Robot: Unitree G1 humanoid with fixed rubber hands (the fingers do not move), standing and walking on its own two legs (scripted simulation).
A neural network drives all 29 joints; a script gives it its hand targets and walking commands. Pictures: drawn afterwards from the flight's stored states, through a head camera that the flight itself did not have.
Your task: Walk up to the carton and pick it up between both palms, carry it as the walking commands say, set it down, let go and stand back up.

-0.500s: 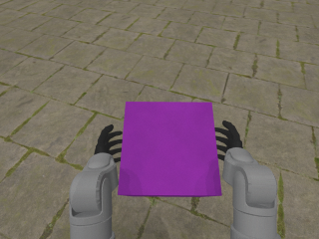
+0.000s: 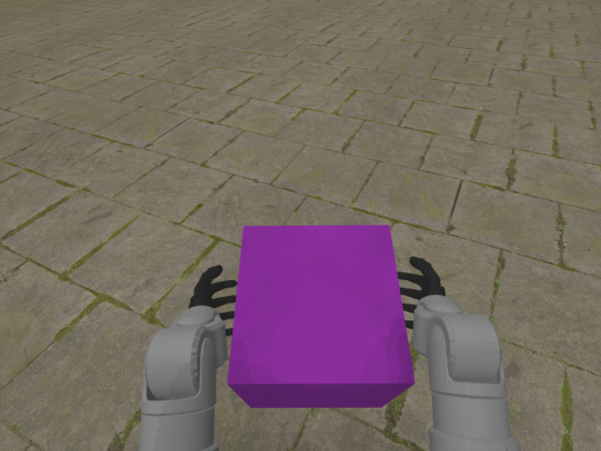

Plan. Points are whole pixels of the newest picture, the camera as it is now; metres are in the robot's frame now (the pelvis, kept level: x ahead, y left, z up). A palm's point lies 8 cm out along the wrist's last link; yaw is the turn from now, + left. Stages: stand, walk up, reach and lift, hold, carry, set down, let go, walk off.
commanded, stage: carry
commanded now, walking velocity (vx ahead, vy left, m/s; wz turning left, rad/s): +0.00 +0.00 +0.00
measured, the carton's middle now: (316, 321) +0.32 +0.00 +0.02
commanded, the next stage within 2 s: none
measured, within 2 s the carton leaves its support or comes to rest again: neither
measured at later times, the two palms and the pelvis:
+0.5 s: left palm (196, 312) +0.31 +0.16 +0.06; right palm (400, 301) +0.32 -0.12 +0.06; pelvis +0.02 +0.02 +0.00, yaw +1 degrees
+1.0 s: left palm (196, 303) +0.33 +0.17 +0.05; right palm (395, 300) +0.33 -0.12 +0.05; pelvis +0.04 +0.03 +0.00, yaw +1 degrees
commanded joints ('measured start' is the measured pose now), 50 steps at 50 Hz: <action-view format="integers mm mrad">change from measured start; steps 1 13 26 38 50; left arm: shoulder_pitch -589 -551 -555 -487 -500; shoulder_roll -938 -1035 -835 -888 -921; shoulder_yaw -488 -542 -438 -509 -544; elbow -98 -170 67 -83 -140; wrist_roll -322 -349 -232 -272 -296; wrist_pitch -93 -236 -334 -343 -394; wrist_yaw -240 -258 -267 -251 -253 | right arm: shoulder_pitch -352 -448 -406 -395 -380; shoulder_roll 972 1040 844 902 909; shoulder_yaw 463 591 426 537 554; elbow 64 -155 143 -59 -101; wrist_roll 316 380 237 314 339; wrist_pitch -61 -210 -310 -317 -361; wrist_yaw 272 278 295 289 311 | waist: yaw -3 -3 -14 -3 -8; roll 102 -36 18 21 52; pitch -273 -369 -414 -370 -369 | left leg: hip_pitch -64 42 95 64 145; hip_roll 189 172 175 183 211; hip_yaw -208 -156 -148 -164 -188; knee -165 -51 1 -24 -17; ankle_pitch -44 275 423 381 639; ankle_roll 13 13 10 31 -25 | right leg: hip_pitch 181 225 256 251 193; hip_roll -132 -158 -154 -141 -120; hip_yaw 178 167 150 160 115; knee -41 24 84 27 110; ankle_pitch -128 122 245 158 103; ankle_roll -7 9 -3 5 9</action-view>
